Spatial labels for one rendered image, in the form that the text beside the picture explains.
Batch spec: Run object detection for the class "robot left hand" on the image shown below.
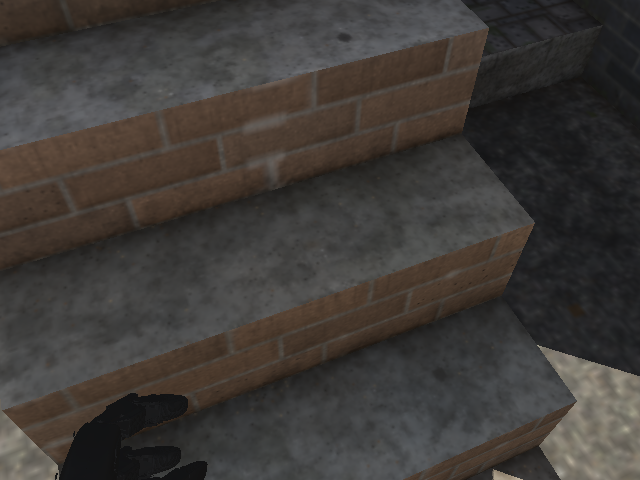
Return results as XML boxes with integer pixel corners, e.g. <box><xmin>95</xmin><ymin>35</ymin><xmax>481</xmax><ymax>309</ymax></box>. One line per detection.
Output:
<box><xmin>55</xmin><ymin>393</ymin><xmax>208</xmax><ymax>480</ymax></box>

